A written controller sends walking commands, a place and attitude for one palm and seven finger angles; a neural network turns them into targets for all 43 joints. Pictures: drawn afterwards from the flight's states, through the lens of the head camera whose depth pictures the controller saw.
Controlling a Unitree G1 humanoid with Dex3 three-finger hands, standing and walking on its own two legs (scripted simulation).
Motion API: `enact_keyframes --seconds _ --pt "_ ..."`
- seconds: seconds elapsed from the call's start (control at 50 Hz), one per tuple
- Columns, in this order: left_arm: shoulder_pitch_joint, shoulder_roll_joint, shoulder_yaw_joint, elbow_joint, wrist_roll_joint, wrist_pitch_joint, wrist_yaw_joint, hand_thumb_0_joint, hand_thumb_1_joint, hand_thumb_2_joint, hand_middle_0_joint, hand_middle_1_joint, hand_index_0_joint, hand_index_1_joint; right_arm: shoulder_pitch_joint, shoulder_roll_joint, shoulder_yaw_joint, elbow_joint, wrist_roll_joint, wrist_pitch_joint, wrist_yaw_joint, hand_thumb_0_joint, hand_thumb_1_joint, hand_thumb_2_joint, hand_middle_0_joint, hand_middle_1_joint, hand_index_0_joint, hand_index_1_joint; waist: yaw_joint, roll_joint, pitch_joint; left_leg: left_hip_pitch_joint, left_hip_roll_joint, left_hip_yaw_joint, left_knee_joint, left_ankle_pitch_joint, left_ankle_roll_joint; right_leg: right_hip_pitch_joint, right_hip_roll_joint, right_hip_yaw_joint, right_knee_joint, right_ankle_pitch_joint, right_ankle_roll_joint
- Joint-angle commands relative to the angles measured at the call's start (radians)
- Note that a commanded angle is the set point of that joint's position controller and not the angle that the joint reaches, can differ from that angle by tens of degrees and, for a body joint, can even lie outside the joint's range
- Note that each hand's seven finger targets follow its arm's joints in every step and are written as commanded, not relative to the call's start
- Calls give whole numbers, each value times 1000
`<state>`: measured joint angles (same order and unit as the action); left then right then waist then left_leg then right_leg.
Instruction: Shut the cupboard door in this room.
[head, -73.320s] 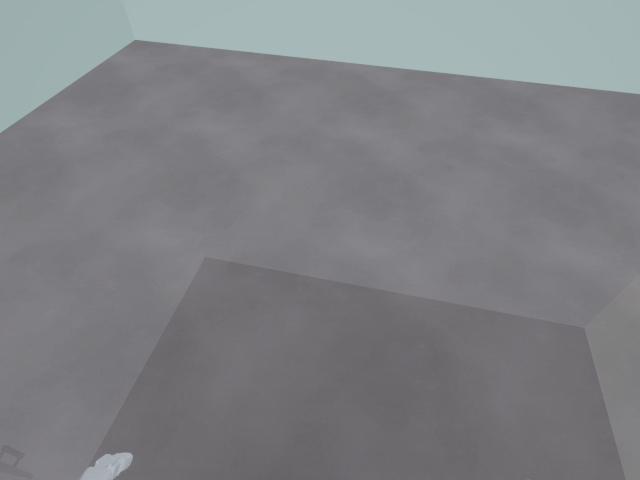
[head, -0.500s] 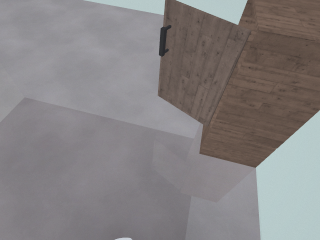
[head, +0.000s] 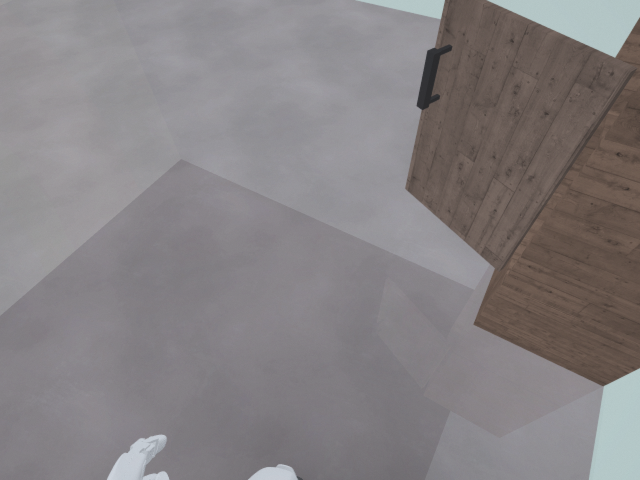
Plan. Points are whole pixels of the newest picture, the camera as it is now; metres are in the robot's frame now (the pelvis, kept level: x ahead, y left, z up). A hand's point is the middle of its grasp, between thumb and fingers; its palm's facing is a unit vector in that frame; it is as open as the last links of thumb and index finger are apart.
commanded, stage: walk to a spot facing it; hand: left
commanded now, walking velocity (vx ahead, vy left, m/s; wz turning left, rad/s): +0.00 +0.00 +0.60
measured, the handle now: (434, 77) +0.94 -0.23 -0.04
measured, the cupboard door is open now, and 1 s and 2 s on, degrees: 65 65 65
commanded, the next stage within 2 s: turn to face it in 1.54 s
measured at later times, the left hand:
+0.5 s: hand out of the picture -0.03 +0.23 -0.17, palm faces +0.36 -0.90 -0.24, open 7.4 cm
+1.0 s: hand out of the picture +0.11 +0.19 -0.14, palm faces +0.60 -0.76 -0.24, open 7.4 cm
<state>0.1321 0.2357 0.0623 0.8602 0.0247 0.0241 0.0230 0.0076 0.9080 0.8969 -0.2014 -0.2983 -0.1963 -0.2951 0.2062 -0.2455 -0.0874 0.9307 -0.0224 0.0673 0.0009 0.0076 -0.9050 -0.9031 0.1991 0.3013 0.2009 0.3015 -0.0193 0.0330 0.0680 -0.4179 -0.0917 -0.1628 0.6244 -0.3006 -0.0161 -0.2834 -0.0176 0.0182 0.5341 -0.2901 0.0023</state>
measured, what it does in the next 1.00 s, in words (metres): walks ahead, turning left: left foot, then right foot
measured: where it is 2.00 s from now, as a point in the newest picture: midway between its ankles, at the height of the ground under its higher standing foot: (243, 407)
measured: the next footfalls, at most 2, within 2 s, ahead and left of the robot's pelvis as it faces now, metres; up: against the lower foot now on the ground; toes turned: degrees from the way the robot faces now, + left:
left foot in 0.38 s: +0.00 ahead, +0.13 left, +0.00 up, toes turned +20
right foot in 0.76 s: +0.25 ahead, -0.05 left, +0.00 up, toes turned +22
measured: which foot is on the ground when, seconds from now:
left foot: up 0.00-0.36, down 0.38-0.76, up 0.78-1.00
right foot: down 0.00-0.36, up 0.38-0.74, down 0.76-1.00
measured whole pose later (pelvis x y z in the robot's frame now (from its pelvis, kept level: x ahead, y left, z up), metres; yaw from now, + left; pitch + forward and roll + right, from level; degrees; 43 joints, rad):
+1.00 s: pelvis +0.17 +0.01 +0.02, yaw +37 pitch +1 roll +2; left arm 0.29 0.15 0.05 0.93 0.03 -0.05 0.01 0.01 0.91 0.90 -0.20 -0.30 -0.20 -0.30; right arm 0.25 -0.24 -0.08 0.98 -0.03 0.03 0.04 0.01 -0.91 -0.90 0.19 0.30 0.20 0.30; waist -0.03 0.02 0.04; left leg -0.58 0.05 0.01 1.22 -0.22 -0.01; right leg -0.17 -0.09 -0.24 0.42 -0.26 -0.02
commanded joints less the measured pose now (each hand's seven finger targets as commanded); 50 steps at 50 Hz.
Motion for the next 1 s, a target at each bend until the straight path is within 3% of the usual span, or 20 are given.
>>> enact_keyframes --seconds 0.0,0.06,0.12,0.22,0.3,0.32,0.34,0.36,0.38,0.46,0.64,0.7,0.72,0.74,0.76,0.78,0.8,0.84,0.88,0.98 --pt "1 170 34 -74 3 -21 21 0 900 900 -200 -300 -200 -300 23 -100 -35 -79 -9 -11 13 0 -900 -900 200 300 200 300 -19 -163 -35 -174 54 43 583 -174 -14 22 -368 264 -298 0 -162" --pt "-15 126 24 -74 0 -31 20 0 900 900 -200 -300 -200 -300 13 -88 -24 -75 2 -6 26 0 -900 -900 200 300 200 300 -38 -244 -31 -174 98 114 605 -100 -46 79 -278 56 -195 363 -134" --pt "93 150 36 -51 2 -35 23 0 900 900 -200 -300 -200 -300 -60 -66 -8 -98 7 -7 29 0 -900 -900 200 300 200 300 14 -244 -75 -149 99 169 437 -126 -55 213 -283 -5 -132 569 -129" --pt "194 191 53 -18 9 -28 18 0 900 900 -200 -300 -200 -300 -136 -41 9 -122 10 -16 30 0 -900 -900 200 300 200 300 66 -264 -88 -71 92 238 194 -163 -40 285 -319 -38 -74 681 -125" --pt "180 196 65 -16 3 -28 8 0 900 900 -200 -300 -200 -300 -53 -62 10 -106 8 -37 27 0 -900 -900 200 300 200 300 27 -234 -150 151 79 271 -106 -37 -10 228 -319 -92 18 487 -68" --pt "172 185 61 -20 -5 -26 0 0 900 900 -200 -300 -200 -300 23 -103 1 -85 4 -47 27 0 -900 -900 200 300 200 300 -18 -130 -183 334 98 232 -225 49 8 102 -290 -147 139 312 -25" --pt "169 119 51 -47 -11 -21 -11 0 900 900 -200 -300 -200 -300 97 -228 -29 -69 -9 -55 20 0 -900 -900 200 300 200 300 -63 182 -220 521 345 -111 -285 102 112 -184 -154 -223 374 -126 47" --pt "50 85 24 -107 1 -19 -14 0 900 900 -200 -300 -200 -300 196 -296 -45 -44 -8 -50 12 0 -900 -900 200 300 200 300 -121 283 -183 579 493 -329 -312 209 221 -418 -85 -143 553 -390 58" --pt "-16 105 26 -130 5 -20 -18 0 900 900 -200 -300 -200 -300 220 -272 -38 -27 -9 -50 4 0 -900 -900 200 300 200 300 -124 176 -125 517 518 -303 -332 123 268 -462 -124 -63 596 -349 43" --pt "7 106 37 -73 4 -26 -38 0 900 900 -200 -300 -200 -300 78 -171 -1 -68 -8 -80 -16 0 -900 -900 200 300 200 300 -35 146 -30 356 339 -153 -348 113 186 -398 -114 -24 601 -97 55" --pt "-16 92 30 -88 -3 -31 -58 0 900 900 -200 -300 -200 -300 55 -187 -12 -51 -10 -90 -4 0 -900 -900 200 300 200 300 0 140 31 171 271 -111 -393 -81 185 -181 -51 -84 198 10 77" --pt "125 106 42 -47 -2 -45 -57 0 900 900 -200 -300 -200 -300 7 -180 -16 -50 -6 -87 -4 0 -900 -900 200 300 200 300 74 90 -15 22 240 -104 -276 -130 154 121 -4 -104 63 64 67" --pt "245 147 56 -12 1 -57 -50 0 900 900 -200 -300 -200 -300 -5 -153 -12 -55 2 -90 -2 0 -900 -900 200 300 200 300 127 -15 -59 -95 172 -59 -122 -176 121 324 -39 -54 -27 30 58" --pt "374 258 79 12 15 -73 -35 0 900 900 -200 -300 -200 -300 26 -74 3 -67 14 -97 3 0 -900 -900 200 300 200 300 180 -304 -158 -228 41 95 235 -260 60 496 -294 225 -201 -261 -2" --pt "368 294 78 5 8 -64 -22 0 900 900 -200 -300 -200 -300 30 -53 5 -94 15 -93 6 0 -900 -900 200 300 200 300 155 -442 -146 -294 19 105 521 -331 48 395 -489 544 -388 -445 -61" --pt "268 250 68 -15 2 -60 -18 0 900 900 -200 -300 -200 -300 37 -78 -5 -85 -1 -86 10 0 -900 -900 200 300 200 300 98 -315 -61 -308 83 63 635 -245 53 266 -485 506 -418 -543 -78" --pt "179 202 57 -38 3 -68 -15 0 900 900 -200 -300 -200 -300 62 -79 -5 -64 -6 -85 13 0 -900 -900 200 300 200 300 56 -338 -34 -290 128 60 689 -134 50 154 -459 472 -425 -564 -70" --pt "105 110 31 -42 2 -76 -13 0 900 900 -200 -300 -200 -300 49 -60 -3 -27 -12 -70 26 0 -900 -900 200 300 200 300 7 -231 11 -222 173 90 705 7 25 25 -376 185 -393 -300 -46" --pt "145 77 23 -21 1 -91 -15 0 900 900 -200 -300 -200 -300 74 -18 7 -7 -7 -64 37 0 -900 -900 200 300 200 300 0 -187 -26 -203 160 129 659 79 14 84 -302 -22 -344 -7 -27" --pt "275 53 16 50 4 -112 -6 0 900 900 -200 -300 -200 -300 -12 10 14 -31 -4 -57 45 0 -900 -900 200 300 200 300 21 -147 -43 -306 170 179 545 100 -2 277 -313 -162 -286 448 -48"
